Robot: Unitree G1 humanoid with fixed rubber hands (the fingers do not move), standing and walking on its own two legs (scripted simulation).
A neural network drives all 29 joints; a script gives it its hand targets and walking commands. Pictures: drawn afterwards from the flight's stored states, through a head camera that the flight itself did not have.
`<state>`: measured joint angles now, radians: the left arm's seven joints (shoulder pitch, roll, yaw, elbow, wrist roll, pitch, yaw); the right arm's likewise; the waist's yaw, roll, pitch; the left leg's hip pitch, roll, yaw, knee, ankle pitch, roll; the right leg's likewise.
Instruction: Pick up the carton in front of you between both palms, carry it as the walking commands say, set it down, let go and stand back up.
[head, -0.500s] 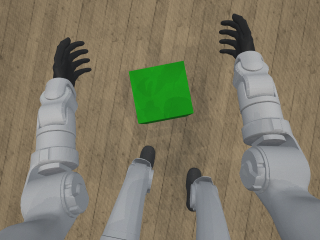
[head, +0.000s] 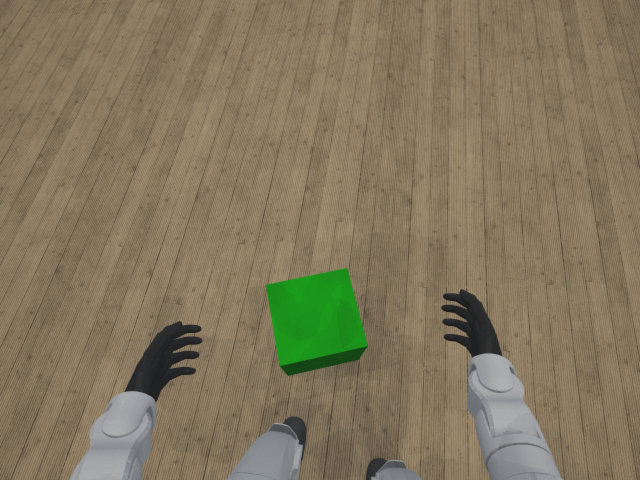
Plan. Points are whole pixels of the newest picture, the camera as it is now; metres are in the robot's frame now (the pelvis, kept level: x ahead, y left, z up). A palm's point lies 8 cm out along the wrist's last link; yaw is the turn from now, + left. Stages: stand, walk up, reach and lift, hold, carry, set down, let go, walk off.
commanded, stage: let go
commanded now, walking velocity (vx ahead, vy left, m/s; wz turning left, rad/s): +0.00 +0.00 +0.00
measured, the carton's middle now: (315, 325) +0.42 +0.07 -0.63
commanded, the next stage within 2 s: stand in 0.82 s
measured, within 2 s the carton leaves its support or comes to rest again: neither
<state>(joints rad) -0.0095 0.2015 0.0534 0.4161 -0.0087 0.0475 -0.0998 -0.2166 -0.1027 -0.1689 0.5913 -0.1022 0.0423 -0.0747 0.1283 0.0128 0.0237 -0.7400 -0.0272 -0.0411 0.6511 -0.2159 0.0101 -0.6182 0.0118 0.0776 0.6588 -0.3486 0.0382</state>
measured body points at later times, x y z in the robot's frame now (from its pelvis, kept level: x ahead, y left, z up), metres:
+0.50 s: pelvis +0.04 -0.04 +0.03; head +0.06 -0.04 +0.47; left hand +0.21 +0.19 -0.05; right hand +0.21 -0.28 -0.05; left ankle +0.05 +0.11 -0.72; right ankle -0.03 -0.15 -0.72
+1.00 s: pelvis +0.03 -0.01 +0.02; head +0.04 +0.02 +0.47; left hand +0.18 +0.27 -0.08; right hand +0.17 -0.29 -0.06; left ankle +0.05 +0.11 -0.72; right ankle -0.03 -0.15 -0.72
